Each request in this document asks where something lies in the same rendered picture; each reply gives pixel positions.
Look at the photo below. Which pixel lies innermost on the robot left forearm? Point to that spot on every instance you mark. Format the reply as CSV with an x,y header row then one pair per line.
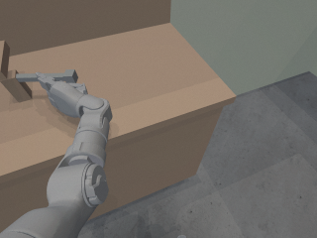
x,y
91,135

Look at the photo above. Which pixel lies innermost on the tap lever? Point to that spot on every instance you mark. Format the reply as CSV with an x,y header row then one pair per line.
x,y
69,76

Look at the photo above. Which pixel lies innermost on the robot left upper arm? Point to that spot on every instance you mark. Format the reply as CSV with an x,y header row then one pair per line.
x,y
74,192

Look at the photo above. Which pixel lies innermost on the counter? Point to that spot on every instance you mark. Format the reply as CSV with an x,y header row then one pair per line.
x,y
164,97

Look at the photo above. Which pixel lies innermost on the left robot hand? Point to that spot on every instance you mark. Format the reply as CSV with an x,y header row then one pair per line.
x,y
63,96

